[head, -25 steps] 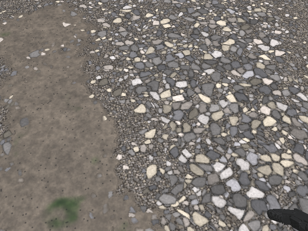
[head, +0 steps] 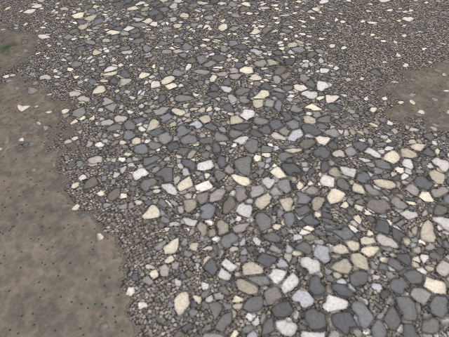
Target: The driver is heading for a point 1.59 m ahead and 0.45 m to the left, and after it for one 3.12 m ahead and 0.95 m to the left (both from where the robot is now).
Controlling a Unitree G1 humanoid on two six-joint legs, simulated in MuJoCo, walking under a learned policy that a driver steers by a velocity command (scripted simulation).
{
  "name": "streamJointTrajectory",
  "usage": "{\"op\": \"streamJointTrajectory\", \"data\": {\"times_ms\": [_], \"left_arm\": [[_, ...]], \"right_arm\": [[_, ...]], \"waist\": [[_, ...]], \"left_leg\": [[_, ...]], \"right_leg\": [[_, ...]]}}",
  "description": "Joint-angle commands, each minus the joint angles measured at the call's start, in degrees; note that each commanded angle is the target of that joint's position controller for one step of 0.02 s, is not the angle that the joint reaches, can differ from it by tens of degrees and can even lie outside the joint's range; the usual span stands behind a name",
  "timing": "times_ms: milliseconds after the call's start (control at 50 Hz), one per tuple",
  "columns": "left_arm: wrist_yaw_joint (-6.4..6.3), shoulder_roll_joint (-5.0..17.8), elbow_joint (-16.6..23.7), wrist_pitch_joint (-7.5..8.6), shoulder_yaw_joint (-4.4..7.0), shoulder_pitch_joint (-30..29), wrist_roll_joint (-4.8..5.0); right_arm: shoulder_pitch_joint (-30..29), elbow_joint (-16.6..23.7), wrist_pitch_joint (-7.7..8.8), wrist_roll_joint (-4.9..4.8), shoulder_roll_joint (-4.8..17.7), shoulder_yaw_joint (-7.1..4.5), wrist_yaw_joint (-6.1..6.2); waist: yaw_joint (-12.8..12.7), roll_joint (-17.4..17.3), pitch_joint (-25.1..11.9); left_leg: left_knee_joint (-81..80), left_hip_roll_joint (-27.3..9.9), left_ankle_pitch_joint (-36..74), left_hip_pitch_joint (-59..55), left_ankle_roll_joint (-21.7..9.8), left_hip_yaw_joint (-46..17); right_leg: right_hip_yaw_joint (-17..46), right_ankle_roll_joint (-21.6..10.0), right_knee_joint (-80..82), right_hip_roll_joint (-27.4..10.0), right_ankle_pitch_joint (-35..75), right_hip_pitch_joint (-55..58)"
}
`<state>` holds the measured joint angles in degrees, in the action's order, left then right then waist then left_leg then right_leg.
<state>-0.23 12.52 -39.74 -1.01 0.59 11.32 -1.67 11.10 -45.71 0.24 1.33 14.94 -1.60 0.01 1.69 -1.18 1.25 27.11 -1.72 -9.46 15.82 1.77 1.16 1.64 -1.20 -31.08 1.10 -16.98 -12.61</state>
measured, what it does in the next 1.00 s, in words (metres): stands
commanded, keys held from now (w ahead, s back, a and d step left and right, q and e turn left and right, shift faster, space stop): no key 1.00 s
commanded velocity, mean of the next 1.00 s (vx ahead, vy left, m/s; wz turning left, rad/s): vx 0.00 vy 0.00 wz -0.02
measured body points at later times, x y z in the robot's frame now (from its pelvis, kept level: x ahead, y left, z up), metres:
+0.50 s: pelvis +0.03 -0.01 +0.00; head +0.04 -0.01 +0.45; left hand +0.12 +0.25 -0.12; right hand +0.12 -0.27 -0.14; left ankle +0.05 +0.14 -0.73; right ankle +0.00 -0.11 -0.74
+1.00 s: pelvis +0.03 -0.01 +0.01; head +0.04 -0.01 +0.45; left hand +0.06 +0.24 -0.14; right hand +0.07 -0.27 -0.15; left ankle +0.05 +0.14 -0.73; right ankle +0.00 -0.11 -0.74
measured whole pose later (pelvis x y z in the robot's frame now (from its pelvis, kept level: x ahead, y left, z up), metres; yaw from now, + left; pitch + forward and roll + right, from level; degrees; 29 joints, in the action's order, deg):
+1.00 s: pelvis +0.03 -0.01 +0.01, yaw +1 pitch -1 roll +0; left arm -1.6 12.0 -58.4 0.2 1.1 15.3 -0.2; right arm 10.8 -64.1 -0.8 0.1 12.8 -2.2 3.0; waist 0.7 -0.4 1.9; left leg 25.3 -2.7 -11.5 12.3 2.7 -0.3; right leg 0.5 -1.9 -25.4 2.1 -16.9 -7.1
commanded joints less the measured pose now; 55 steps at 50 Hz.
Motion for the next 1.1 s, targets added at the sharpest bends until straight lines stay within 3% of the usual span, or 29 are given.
{"op": "streamJointTrajectory", "data": {"times_ms": [20, 140, 320, 700, 1100], "left_arm": [[-0.25, 7.78, 2.87, 1.16, 1.94, -0.28, 0.28], [-0.56, 6.94, 1.67, 1.22, 1.99, 0.29, 0.74], [-0.58, 6.54, -2.06, 1.31, 2.48, 1.7, 1.07], [-1.43, 6.51, -12.14, 1.65, 2.24, 4.36, 1.36], [-1.57, 5.07, -18.79, 1.61, 1.29, 6.87, 1.55]], "right_arm": [[-1.88, 2.21, 1.11, -0.16, 5.72, -1.46, 0.14], [-0.98, -0.99, 1.35, -0.52, 5.57, -1.46, 0.75], [-0.99, -5.55, 0.48, -0.96, 6.01, -1.63, 1.79], [-1.62, -13.88, -0.6, -1.14, 5.09, -1.85, 2.82], [1.92, -17.78, -0.67, -1.27, 3.31, -1.3, 3.29]], "waist": [[-0.87, 3.67, 0.59], [-0.95, 1.37, -1.93], [-0.79, 1.68, -2.63], [-0.78, 1.48, -0.06], [-1.12, 1.33, 1.37]], "left_leg": [[-2.66, -1.55, 0.74, -3.57, -0.26, -2.4], [-2.37, -1.99, 4.92, -5.08, 0.17, -2.6], [-1.42, -2.23, 8.19, -7.2, -0.23, -2.6], [-3.34, -1.52, 6.05, -7.83, -0.42, -1.96], [-4.17, -1.06, 4.58, -6.77, -0.54, -1.63]], "right_leg": [[7.57, -2.28, 10.53, -6.04, -2.11, -4.84], [5.79, -2.48, 8.22, -4.91, 8.92, -1.2], [4.13, -2.03, 7.79, -3.89, 16.5, 0.34], [2.69, -1.28, 10.48, -2.96, 13.02, 0.2], [1.79, -1.21, 11.85, -2.36, 10.22, -0.24]]}}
